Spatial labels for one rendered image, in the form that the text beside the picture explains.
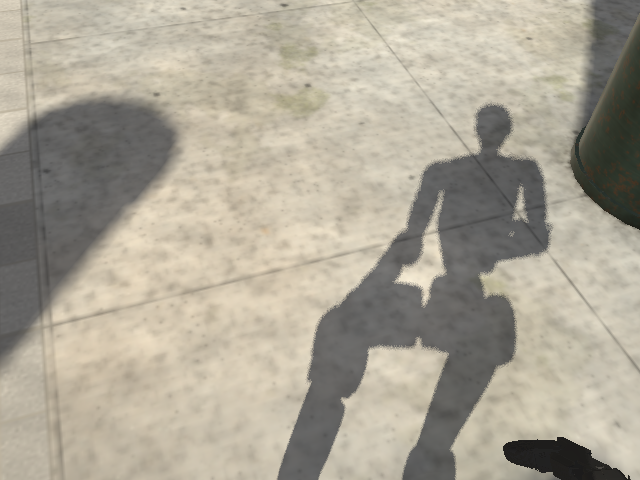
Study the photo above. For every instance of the robot right hand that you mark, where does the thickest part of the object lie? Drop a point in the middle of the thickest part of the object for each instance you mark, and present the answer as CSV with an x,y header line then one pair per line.
x,y
566,459

